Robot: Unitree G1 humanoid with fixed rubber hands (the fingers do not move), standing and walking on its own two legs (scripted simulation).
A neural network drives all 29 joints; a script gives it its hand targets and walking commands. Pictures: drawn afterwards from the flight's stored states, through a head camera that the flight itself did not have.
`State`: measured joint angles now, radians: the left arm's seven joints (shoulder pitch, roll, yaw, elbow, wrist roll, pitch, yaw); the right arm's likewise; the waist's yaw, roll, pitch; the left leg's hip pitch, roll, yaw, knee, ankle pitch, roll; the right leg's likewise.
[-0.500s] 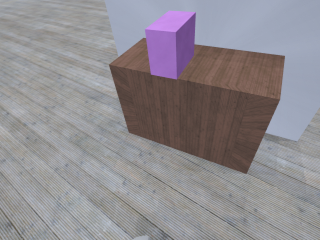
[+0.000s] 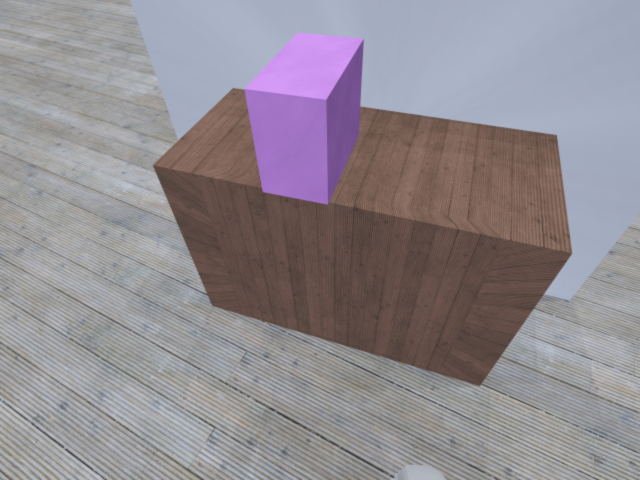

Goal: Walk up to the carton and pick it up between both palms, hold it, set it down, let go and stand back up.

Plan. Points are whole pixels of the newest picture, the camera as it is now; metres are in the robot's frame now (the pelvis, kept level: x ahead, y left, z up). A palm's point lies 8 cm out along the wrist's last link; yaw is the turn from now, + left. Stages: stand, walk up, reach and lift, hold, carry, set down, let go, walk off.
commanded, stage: walk up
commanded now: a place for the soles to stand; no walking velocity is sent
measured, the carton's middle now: (312, 116) +0.87 +0.04 +0.01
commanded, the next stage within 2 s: none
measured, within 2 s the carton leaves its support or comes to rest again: neither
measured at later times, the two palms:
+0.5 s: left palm (199, 429) +0.23 +0.21 -0.12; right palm (538, 413) +0.25 -0.29 -0.13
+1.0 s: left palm (198, 352) +0.36 +0.24 -0.14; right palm (476, 333) +0.39 -0.24 -0.15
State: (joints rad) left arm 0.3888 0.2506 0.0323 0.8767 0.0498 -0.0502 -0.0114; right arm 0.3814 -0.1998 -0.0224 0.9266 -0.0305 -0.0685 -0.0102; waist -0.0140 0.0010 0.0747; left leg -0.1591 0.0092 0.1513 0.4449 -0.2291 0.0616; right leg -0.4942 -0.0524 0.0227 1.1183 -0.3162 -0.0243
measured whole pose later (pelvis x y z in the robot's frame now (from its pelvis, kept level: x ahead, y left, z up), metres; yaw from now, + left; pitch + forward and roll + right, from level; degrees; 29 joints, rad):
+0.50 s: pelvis +0.23 -0.03 +0.00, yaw -2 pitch -2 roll +1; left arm 0.42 0.19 0.01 0.86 0.04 -0.08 0.02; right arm 0.36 -0.27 -0.01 0.86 -0.05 -0.03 0.03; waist 0.02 0.02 0.08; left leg -0.53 0.08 0.03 1.05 -0.31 -0.02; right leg -0.16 -0.06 -0.10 0.44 -0.23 -0.01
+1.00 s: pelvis +0.33 +0.00 -0.01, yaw -2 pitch -3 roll +0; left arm 0.34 0.22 -0.04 0.92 0.00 0.00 0.02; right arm 0.22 -0.24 0.04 0.92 0.00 0.03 -0.01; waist 0.00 0.01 0.06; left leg -0.32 0.07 0.11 0.58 -0.22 0.00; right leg -0.24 -0.04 -0.03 0.62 -0.33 0.01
